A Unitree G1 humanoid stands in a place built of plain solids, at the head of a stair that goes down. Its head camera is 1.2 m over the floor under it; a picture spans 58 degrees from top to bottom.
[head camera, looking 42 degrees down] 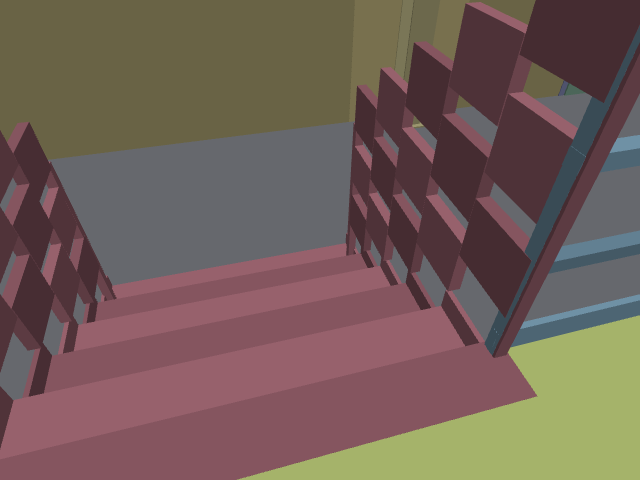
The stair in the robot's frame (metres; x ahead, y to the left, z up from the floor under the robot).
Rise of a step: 0.18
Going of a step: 0.30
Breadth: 1.62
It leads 15 degrees to the left of straight ahead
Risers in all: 6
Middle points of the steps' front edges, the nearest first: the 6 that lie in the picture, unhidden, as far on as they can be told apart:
0.64 0.19 0.00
0.93 0.27 -0.18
1.22 0.35 -0.36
1.51 0.43 -0.53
1.80 0.50 -0.71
2.09 0.58 -0.89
